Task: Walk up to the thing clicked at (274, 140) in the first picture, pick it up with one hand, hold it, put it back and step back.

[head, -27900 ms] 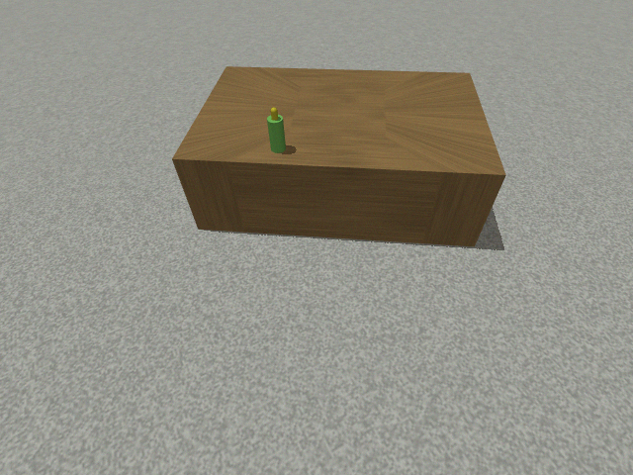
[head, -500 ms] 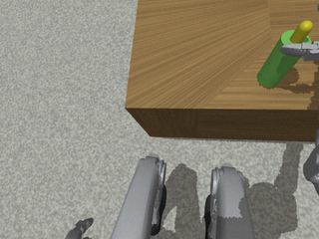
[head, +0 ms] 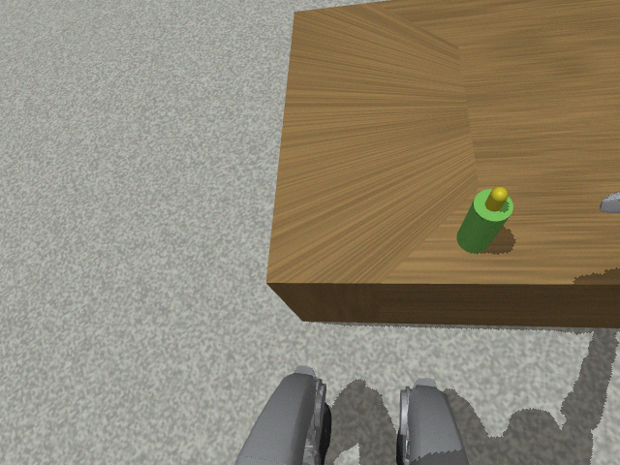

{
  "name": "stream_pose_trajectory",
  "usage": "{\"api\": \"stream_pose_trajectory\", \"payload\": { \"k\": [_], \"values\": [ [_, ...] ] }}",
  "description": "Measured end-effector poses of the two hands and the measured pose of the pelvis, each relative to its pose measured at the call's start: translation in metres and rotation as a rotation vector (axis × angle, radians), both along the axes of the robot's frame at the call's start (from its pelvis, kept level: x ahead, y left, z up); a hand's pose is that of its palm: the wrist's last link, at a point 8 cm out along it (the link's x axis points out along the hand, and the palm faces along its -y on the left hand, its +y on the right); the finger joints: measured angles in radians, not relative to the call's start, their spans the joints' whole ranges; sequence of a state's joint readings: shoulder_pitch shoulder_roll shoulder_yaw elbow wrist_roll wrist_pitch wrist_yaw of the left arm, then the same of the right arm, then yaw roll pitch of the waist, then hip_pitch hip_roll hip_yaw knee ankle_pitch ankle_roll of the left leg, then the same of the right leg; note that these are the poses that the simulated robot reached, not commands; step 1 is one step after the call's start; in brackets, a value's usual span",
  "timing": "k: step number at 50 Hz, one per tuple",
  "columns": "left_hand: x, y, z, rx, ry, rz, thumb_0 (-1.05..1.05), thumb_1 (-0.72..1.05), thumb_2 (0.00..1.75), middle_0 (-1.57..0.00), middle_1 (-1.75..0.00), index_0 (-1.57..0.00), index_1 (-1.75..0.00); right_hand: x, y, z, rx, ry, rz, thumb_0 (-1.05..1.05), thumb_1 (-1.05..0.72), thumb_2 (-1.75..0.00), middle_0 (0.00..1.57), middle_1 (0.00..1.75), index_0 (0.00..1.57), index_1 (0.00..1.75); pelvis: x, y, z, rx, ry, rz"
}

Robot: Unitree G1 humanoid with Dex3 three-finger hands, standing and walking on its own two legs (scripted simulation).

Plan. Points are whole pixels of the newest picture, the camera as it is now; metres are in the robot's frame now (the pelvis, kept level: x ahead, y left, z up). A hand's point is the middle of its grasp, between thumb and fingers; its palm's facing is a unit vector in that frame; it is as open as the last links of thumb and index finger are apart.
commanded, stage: home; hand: right
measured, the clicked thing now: (485, 217) +0.50 -0.20 -0.16
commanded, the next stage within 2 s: none
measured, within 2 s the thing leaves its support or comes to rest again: neither
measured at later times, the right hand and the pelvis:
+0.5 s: hand (609, 329) +0.29 -0.25 +0.01, palm faces +0.05 +0.98 -0.21, open 17.4 cm; pelvis +0.04 -0.01 +0.09, yaw -3 degrees
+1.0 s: hand (557, 442) +0.19 -0.18 +0.03, palm faces +0.13 +0.97 -0.20, open 17.7 cm; pelvis +0.04 +0.02 +0.08, yaw -5 degrees
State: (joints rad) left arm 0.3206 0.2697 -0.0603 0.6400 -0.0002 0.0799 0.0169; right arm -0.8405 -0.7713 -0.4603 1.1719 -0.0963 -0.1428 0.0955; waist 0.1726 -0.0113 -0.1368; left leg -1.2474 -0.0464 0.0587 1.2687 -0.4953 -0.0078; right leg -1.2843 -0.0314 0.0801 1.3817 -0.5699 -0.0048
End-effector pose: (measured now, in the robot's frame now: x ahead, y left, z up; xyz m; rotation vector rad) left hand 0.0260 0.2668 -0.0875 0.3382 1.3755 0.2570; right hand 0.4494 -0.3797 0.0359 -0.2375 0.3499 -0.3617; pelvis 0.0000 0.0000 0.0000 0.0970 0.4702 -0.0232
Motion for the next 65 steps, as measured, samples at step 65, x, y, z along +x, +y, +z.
{"api": "stream_pose_trajectory", "payload": {
  "k": [65],
  "values": [
    [0.157,-0.026,0.108,-0.033,-0.754,-0.146,0.02,0.90,0.90,-0.20,-0.30,-0.20,-0.30,-0.289,0.150,0.018,0.192,0.450,0.082,-0.01,0.59,-0.02,0.05,0.04,0.05,0.04,0.031,0.008,0.077,-0.058,-0.310,-0.051]
  ]
}}
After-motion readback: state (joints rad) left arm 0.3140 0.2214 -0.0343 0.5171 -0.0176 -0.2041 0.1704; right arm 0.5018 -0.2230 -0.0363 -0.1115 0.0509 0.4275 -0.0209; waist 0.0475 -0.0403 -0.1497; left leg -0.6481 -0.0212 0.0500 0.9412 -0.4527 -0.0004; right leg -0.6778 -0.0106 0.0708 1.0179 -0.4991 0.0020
